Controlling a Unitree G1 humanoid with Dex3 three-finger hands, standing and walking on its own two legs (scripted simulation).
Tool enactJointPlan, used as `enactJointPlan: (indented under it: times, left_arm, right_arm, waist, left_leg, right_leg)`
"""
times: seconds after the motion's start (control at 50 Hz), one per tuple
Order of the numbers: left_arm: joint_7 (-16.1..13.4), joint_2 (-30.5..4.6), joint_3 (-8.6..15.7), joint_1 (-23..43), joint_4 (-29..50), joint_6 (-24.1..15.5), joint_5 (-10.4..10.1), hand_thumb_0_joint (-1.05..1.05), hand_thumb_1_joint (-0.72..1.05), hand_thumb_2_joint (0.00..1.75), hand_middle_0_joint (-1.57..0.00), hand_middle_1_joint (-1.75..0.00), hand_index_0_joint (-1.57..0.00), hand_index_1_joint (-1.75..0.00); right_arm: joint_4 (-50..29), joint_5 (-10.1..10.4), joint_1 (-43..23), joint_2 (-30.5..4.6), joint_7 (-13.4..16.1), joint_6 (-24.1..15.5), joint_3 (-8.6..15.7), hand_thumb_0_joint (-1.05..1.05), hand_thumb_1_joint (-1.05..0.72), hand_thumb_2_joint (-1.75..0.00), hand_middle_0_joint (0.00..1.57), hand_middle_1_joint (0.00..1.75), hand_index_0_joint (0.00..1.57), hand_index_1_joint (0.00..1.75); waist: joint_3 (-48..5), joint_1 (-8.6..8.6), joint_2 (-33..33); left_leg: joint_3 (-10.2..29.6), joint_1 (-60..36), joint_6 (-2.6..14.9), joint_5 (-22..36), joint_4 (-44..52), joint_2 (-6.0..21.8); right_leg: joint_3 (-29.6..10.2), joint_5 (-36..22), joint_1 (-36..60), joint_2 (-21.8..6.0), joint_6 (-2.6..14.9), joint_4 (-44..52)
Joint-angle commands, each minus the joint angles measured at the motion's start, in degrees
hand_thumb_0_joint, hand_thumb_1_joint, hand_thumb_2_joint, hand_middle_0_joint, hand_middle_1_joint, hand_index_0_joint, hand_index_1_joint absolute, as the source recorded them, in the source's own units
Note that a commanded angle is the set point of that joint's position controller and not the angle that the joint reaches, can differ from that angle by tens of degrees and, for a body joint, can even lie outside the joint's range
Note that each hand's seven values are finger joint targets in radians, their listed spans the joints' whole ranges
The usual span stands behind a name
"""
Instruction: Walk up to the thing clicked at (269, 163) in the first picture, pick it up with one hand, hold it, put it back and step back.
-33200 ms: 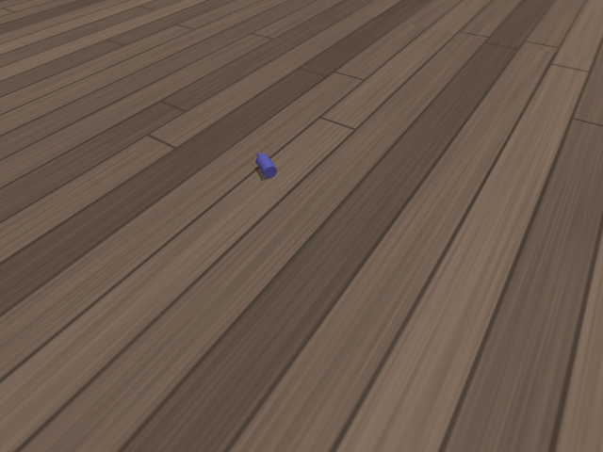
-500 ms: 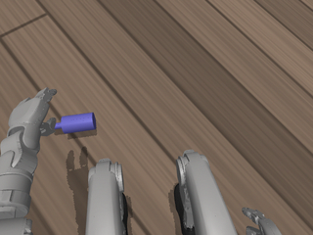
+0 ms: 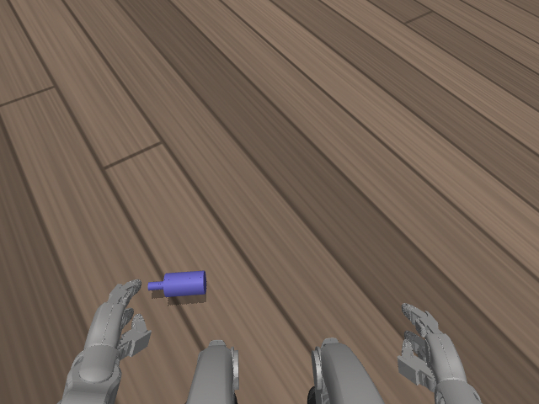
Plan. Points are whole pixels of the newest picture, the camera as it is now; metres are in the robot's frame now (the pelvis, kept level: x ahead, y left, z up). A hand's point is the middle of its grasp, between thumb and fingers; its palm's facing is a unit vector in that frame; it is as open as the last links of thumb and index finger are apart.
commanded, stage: home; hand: left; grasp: from above
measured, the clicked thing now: (177, 284) +0.49 +0.28 -0.58
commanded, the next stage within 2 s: none
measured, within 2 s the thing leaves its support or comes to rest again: neither
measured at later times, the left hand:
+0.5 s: hand (121, 362) +0.20 +0.18 +0.05, palm faces +0.10 -0.97 -0.21, open 7.4 cm
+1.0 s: hand (123, 365) +0.20 +0.18 +0.05, palm faces +0.08 -0.98 -0.20, open 7.4 cm
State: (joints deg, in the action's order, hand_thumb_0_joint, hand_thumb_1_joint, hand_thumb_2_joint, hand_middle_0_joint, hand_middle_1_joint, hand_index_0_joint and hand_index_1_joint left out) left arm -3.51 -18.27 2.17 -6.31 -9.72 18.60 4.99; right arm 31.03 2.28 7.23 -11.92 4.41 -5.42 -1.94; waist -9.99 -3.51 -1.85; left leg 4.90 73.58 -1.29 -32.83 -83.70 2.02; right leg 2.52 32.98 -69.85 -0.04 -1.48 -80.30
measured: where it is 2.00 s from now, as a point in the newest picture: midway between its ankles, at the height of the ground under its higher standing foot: outside the picture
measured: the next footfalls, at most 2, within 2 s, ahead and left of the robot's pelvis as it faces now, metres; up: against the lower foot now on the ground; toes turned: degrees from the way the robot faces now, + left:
none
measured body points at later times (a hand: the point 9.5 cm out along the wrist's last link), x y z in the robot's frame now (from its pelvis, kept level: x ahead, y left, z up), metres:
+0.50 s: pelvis +0.05 +0.00 +0.09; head +0.07 +0.00 +0.54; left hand +0.20 +0.23 +0.07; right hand +0.22 -0.24 +0.03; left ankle +0.06 +0.13 -0.58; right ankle +0.05 -0.14 -0.58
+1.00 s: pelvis +0.05 +0.00 +0.10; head +0.07 +0.00 +0.55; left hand +0.19 +0.23 +0.07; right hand +0.21 -0.24 +0.03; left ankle +0.06 +0.13 -0.58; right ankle +0.05 -0.14 -0.58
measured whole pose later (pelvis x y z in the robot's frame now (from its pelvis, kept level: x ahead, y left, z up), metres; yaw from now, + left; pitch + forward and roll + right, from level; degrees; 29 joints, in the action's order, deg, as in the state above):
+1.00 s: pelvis +0.05 +0.00 +0.10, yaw +2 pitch +10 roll -3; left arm -1.2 -12.4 1.9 -28.8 7.5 25.9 -2.9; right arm 30.8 0.3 16.7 -12.4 10.5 -12.9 -1.9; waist -8.8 -2.3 -2.9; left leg 3.9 40.5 -1.4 -27.6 -58.0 2.1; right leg 2.6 27.5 -36.7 -0.3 -1.1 -54.3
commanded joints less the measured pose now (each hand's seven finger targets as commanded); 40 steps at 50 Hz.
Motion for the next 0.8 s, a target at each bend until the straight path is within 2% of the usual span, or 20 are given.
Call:
enactJointPlan:
  times: [0.0, 0.02, 0.08, 0.1, 0.16, 0.2, 0.3, 0.32, 0.36, 0.44, 0.52, 0.62, 0.74, 0.76, 0.78]
  left_arm:
    - [-1.5, -5.5, 3.7, -0.4, 15.7, 0.8, -3.9, 0.00, 0.90, 0.90, -0.20, -0.30, -0.20, -0.30]
    - [-1.7, -5.3, 4.5, -1.8, 16.6, 1.5, -4.8, 0.00, 0.90, 0.90, -0.20, -0.30, -0.20, -0.30]
    - [-1.5, -2.9, 4.1, -6.9, 19.0, 3.2, -6.9, 0.00, 0.90, 0.90, -0.20, -0.30, -0.20, -0.30]
    - [-1.5, -2.6, 4.4, -9.2, 20.4, 3.7, -7.6, 0.00, 0.90, 0.90, -0.20, -0.30, -0.20, -0.30]
    - [-1.2, -1.2, 4.3, -14.1, 24.2, 4.8, -8.8, 0.00, 0.90, 0.90, -0.20, -0.30, -0.20, -0.30]
    - [-1.0, -0.5, 4.2, -18.1, 25.9, 5.5, -9.1, 0.00, 0.90, 0.90, -0.20, -0.30, -0.20, -0.30]
    - [0.2, 0.3, 3.2, -22.4, 28.4, 6.0, -8.6, 0.00, 0.90, 0.90, -0.20, -0.30, -0.20, -0.30]
    - [0.4, 0.5, 3.2, -22.4, 28.8, 6.0, -8.5, 0.00, 0.90, 0.90, -0.20, -0.30, -0.20, -0.30]
    - [0.9, 0.4, 3.1, -23.1, 29.2, 6.1, -8.4, 0.00, 0.90, 0.90, -0.20, -0.30, -0.20, -0.30]
    - [1.8, 0.3, 2.9, -21.7, 28.3, 5.6, -8.2, 0.00, 0.90, 0.90, -0.20, -0.30, -0.20, -0.30]
    - [2.3, -0.1, 3.4, -20.8, 28.7, 5.0, -7.9, 0.00, 0.90, 0.90, -0.20, -0.30, -0.20, -0.30]
    - [2.1, -0.3, 3.3, -21.2, 29.3, 4.6, -7.6, 0.00, 0.90, 0.90, -0.20, -0.30, -0.20, -0.30]
    - [1.9, -0.3, 3.0, -21.3, 28.6, 4.5, -7.4, 0.00, 0.90, 0.90, -0.20, -0.30, -0.20, -0.30]
    - [1.8, -0.5, 3.1, -21.1, 28.7, 4.5, -7.4, 0.00, 0.90, 0.90, -0.20, -0.30, -0.20, -0.30]
    - [1.7, -0.4, 3.3, -21.6, 28.4, 4.5, -7.5, 0.00, 0.90, 0.90, -0.20, -0.30, -0.20, -0.30]
  right_arm:
    - [-7.3, 0.1, 3.0, -7.9, 2.7, -3.9, 2.6, 0.00, -0.90, -0.90, 0.20, 0.30, 0.20, 0.30]
    - [-7.4, 0.2, 3.7, -7.9, 3.3, -4.2, 2.4, 0.00, -0.90, -0.90, 0.20, 0.30, 0.20, 0.30]
    - [-7.8, -0.2, 4.9, -7.4, 4.6, -5.3, 1.9, 0.00, -0.90, -0.90, 0.20, 0.30, 0.20, 0.30]
    - [-8.5, -0.2, 5.2, -7.2, 5.0, -5.6, 1.7, 0.00, -0.90, -0.90, 0.20, 0.30, 0.20, 0.30]
    - [-9.4, -0.4, 6.2, -6.7, 6.0, -6.6, 1.7, 0.00, -0.90, -0.90, 0.20, 0.30, 0.20, 0.30]
    - [-10.0, -0.4, 6.6, -6.4, 6.5, -7.1, 1.8, 0.00, -0.90, -0.90, 0.20, 0.30, 0.20, 0.30]
    - [-10.9, -1.0, 6.7, -6.5, 7.1, -8.3, 2.2, 0.00, -0.90, -0.90, 0.20, 0.30, 0.20, 0.30]
    - [-11.0, -1.1, 6.8, -6.6, 7.1, -8.6, 2.3, 0.00, -0.90, -0.90, 0.20, 0.30, 0.20, 0.30]
    - [-11.0, -1.2, 6.6, -6.8, 7.0, -9.1, 2.5, 0.00, -0.90, -0.90, 0.20, 0.30, 0.20, 0.30]
    - [-10.8, -1.7, 5.8, -7.3, 7.0, -10.0, 2.7, 0.00, -0.90, -0.90, 0.20, 0.30, 0.20, 0.30]
    - [-10.6, -1.9, 5.9, -7.5, 6.8, -10.8, 3.0, 0.00, -0.90, -0.90, 0.20, 0.30, 0.20, 0.30]
    - [-10.1, -2.0, 5.6, -7.7, 6.7, -11.1, 3.0, 0.00, -0.90, -0.90, 0.20, 0.30, 0.20, 0.30]
    - [-9.7, -2.1, 5.5, -7.6, 6.6, -11.1, 3.0, 0.00, -0.90, -0.90, 0.20, 0.30, 0.20, 0.30]
    - [-9.9, -2.0, 4.9, -7.7, 6.7, -11.1, 2.9, 0.00, -0.90, -0.90, 0.20, 0.30, 0.20, 0.30]
    - [-9.8, -2.1, 5.1, -7.5, 6.7, -11.1, 2.9, 0.00, -0.90, -0.90, 0.20, 0.30, 0.20, 0.30]
  waist:
    - [-18.1, -1.07, -5.1]
    - [-18.1, -0.97, -4.6]
    - [-14.8, -0.96, -4.5]
    - [-13.9, -0.19, -4.2]
    - [-12.7, -0.05, -3.9]
    - [-11.8, 0.38, -2.7]
    - [-7.3, 0.65, -1.6]
    - [-7.1, 0.29, -0.7]
    - [-5.2, 0.61, -0.4]
    - [-2.2, 0.31, 1.6]
    - [-2.9, 0.50, 0.0]
    - [-4.9, 0.78, -0.5]
    - [-4.7, 1.03, -1.2]
    - [-3.4, 1.01, -1.3]
    - [-4.7, 1.02, -0.9]
  left_leg:
    - [0.1, -25.3, 1.68, 8.7, 20.2, -0.9]
    - [0.0, -26.8, 1.66, 11.0, 20.9, -0.9]
    - [-0.1, -30.2, 1.52, 13.3, 24.8, -0.9]
    - [-0.2, -31.1, 1.59, 13.7, 26.1, -1.1]
    - [-1.5, -34.4, 1.60, 17.4, 28.6, -1.3]
    - [-1.8, -36.0, 1.71, 20.3, 29.5, -1.6]
    - [-1.7, -37.9, 1.81, 20.7, 32.5, -1.6]
    - [-1.9, -38.3, 1.93, 20.7, 32.7, -1.7]
    - [-2.1, -38.3, 1.96, 20.6, 33.4, -1.8]
    - [-2.7, -37.6, 2.20, 16.4, 34.1, -2.0]
    - [-2.8, -38.4, 2.09, 15.7, 34.2, -2.3]
    - [-3.2, -40.0, 2.02, 18.7, 33.7, -2.3]
    - [-2.5, -40.0, 1.83, 18.0, 34.5, -2.1]
    - [-2.7, -39.7, 1.84, 17.4, 34.7, -2.0]
    - [-2.7, -40.0, 1.90, 18.0, 34.2, -2.1]
  right_leg:
    - [-0.2, -10.5, 17.2, 1.3, 2.37, 18.1]
    - [-0.1, -12.3, 19.3, 1.2, 2.33, 19.1]
    - [0.3, -14.3, 23.2, 1.4, 2.14, 22.9]
    - [0.5, -14.8, 25.1, 1.3, 1.98, 24.5]
    - [0.7, -17.7, 29.6, 1.5, 1.94, 27.9]
    - [1.0, -20.3, 31.8, 1.6, 1.81, 29.5]
    - [1.7, -20.2, 33.7, 1.6, 1.64, 32.4]
    - [1.7, -20.2, 34.2, 1.6, 1.60, 32.8]
    - [1.9, -20.1, 34.4, 1.5, 1.43, 33.6]
    - [1.9, -16.2, 33.9, 1.3, 0.96, 35.3]
    - [1.5, -15.8, 34.0, 1.0, 0.93, 35.2]
    - [1.3, -19.1, 35.6, 0.9, 0.83, 34.7]
    - [1.5, -17.9, 35.3, 1.1, 1.13, 34.5]
    - [1.6, -17.3, 35.1, 1.1, 1.11, 34.9]
    - [1.5, -17.9, 35.6, 1.1, 1.05, 34.8]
